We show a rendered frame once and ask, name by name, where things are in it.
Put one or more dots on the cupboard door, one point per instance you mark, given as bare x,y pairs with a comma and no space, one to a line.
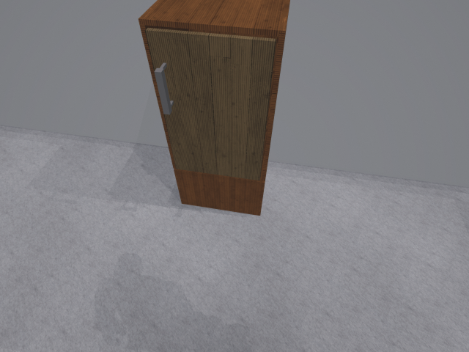
220,85

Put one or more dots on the handle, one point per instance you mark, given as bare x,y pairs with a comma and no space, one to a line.
163,89

